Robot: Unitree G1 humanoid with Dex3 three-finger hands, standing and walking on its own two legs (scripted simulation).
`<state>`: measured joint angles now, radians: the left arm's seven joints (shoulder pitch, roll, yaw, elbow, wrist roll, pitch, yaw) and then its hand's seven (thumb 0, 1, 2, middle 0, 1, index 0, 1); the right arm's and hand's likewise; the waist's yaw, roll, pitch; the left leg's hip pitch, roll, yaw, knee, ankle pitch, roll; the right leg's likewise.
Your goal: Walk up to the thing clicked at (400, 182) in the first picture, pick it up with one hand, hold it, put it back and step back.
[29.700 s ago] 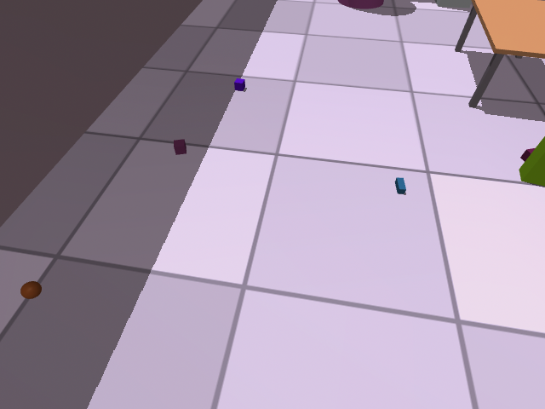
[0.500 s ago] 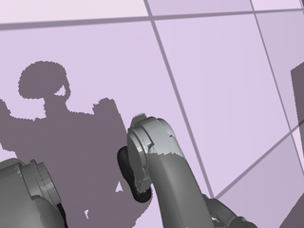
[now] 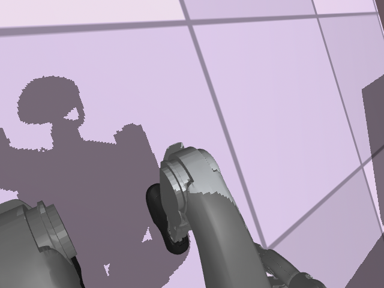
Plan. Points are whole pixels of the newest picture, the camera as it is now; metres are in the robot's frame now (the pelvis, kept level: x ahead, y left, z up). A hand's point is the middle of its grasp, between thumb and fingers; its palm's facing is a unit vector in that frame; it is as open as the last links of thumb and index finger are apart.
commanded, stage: open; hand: left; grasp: from above
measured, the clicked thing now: out of the picture +0.46 +0.33 -0.29
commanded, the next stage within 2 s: withdraw in 0.30 s
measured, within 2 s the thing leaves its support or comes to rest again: neither
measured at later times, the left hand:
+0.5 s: hand out of the picture +0.45 +0.33 -0.25, palm faces -0.43 -0.14 -0.89, open 12.7 cm
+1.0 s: hand out of the picture +0.44 +0.35 -0.08, palm faces -0.44 -0.09 -0.89, open 12.9 cm
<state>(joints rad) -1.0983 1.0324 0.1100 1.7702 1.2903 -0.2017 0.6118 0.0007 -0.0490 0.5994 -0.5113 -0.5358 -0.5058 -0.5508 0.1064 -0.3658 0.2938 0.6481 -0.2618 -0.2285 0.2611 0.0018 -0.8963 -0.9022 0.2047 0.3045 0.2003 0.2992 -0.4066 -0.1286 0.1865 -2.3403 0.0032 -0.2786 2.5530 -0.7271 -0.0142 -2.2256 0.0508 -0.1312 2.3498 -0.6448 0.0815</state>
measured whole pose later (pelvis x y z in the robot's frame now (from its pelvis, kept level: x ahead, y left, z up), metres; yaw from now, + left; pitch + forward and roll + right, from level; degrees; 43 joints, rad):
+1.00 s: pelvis +0.00 -0.01 +0.05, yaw +6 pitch +34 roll -10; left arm -1.00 0.74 -0.03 1.31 1.15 -0.08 0.20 0.00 -0.31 0.85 -0.28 -0.80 -0.27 -0.81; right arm 0.13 -0.31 0.09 0.65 -0.10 -0.04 0.20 0.00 -0.90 -0.90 0.20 0.30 0.20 0.30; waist -0.23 0.04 -0.07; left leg -2.27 0.00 -0.16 2.34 -0.68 0.00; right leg -2.18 0.00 -0.05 2.23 -0.65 0.06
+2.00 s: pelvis +0.00 -0.01 +0.16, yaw +11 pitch +34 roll -6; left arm -0.36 0.46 0.04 0.53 0.52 0.09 0.02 0.00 0.83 0.89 -0.21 -0.31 -0.22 -0.32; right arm 0.11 -0.30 -0.04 0.58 0.00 0.03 0.07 0.01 -0.90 -0.90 0.20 0.30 0.20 0.30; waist -0.07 0.05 -0.19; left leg -1.90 0.01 -0.10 1.97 -0.66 -0.01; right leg -1.85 -0.02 -0.03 1.89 -0.64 0.05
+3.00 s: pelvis +0.08 +0.01 +0.41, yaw +15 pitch +10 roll -3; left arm 0.50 0.22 0.03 -0.13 -0.06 0.47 0.02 0.01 0.90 0.90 -0.20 -0.30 -0.20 -0.30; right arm 0.26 -0.22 0.03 0.52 0.01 -0.23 -0.18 0.01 -0.90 -0.90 0.21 0.30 0.20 0.30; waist -0.03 0.05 -0.17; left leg -0.69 0.03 -0.06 1.01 -0.49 -0.01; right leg -0.64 -0.03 -0.05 0.93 -0.46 0.04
